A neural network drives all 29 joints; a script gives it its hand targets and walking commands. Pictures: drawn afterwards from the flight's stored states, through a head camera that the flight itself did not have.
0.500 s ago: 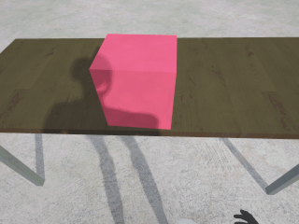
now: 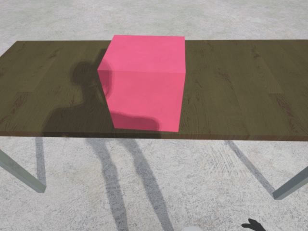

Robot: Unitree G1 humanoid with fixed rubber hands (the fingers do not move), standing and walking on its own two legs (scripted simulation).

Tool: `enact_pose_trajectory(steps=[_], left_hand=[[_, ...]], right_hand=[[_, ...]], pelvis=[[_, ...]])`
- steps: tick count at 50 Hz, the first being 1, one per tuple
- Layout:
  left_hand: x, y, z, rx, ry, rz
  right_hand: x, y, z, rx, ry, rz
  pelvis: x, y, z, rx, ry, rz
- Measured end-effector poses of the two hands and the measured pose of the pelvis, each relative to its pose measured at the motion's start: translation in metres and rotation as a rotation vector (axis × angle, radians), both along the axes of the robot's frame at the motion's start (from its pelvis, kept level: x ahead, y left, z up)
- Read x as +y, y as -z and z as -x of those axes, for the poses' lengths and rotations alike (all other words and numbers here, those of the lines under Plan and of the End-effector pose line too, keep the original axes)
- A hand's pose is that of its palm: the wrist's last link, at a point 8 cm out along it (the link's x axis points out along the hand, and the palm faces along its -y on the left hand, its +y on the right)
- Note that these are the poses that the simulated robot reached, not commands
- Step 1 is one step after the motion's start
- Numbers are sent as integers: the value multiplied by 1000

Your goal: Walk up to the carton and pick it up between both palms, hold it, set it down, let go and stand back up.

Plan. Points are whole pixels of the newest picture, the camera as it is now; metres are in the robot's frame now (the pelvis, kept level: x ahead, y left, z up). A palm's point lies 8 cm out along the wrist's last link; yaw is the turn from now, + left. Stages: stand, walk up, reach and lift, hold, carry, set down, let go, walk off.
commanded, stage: walk up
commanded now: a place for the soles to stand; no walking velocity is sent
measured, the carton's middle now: (147, 85) +0.53 +0.01 +0.09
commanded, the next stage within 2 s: reach and lift in 0.04 s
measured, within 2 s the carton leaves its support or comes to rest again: neither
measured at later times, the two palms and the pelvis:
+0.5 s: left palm (65, 218) +0.18 +0.23 -0.05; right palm out of the picture +0.14 -0.31 -0.09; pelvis +0.01 -0.03 +0.01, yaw +0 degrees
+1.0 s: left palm (44, 226) +0.15 +0.24 +0.02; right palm out of the picture +0.13 -0.24 +0.00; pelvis -0.02 -0.02 +0.03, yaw +0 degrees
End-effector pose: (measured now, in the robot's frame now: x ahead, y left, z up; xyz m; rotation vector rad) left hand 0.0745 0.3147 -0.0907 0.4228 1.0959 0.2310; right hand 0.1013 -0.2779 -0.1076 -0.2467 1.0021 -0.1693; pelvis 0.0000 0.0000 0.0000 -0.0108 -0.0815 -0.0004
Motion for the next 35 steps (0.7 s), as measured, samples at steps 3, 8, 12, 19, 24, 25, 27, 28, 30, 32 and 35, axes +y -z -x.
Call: enact_pose_trajectory(steps=[3, 8, 12, 19, 24, 25, 27, 28, 30, 32, 35], left_hand=[[-2, -1, -1, 11, 2, -2], [-12, -2, -10, 83, -34, -15], [-33, -7, -41, 74, -28, -2], [-72, -31, -104, -111, 51, 66], [-81, -39, -110, -167, 35, 118], [-81, -41, -109, -177, 24, 126], [-81, -43, -105, -196, 1, 140], [-81, -44, -102, -203, -7, 146], [-82, -46, -95, -214, -15, 154], [-82, -49, -87, -222, -17, 157], [-81, -55, -76, -242, -21, 153]], right_hand=[[-3, 1, 2, 11, 4, -3], [-11, 9, -7, 14, -63, 9], [-18, 10, -25, -40, -90, 5], [-24, 1, -46, -125, -104, 1], [-29, -17, -38, -144, -118, 23], [-31, -22, -36, -149, -121, 30], [-33, -33, -33, -167, -124, 40], [-34, -38, -32, -180, -123, 46], [-35, -49, -32, -210, -123, 54], [-35, -59, -31, -241, -128, 60], [-29, -71, -30, -282, -131, 53]], pelvis=[[-3, -1, -2, 6, 3, -4], [-10, 0, -4, 18, 3, -13], [-16, 2, -2, 26, 2, -21], [-24, 0, -8, 41, 2, -33], [-33, -8, -14, 41, 3, -44], [-35, -10, -14, 37, 3, -46], [-37, -13, -14, 29, 3, -49], [-38, -15, -13, 25, 3, -50], [-39, -18, -10, 16, 4, -51], [-40, -21, -7, 8, 4, -50], [-39, -25, -2, -7, 5, -49]])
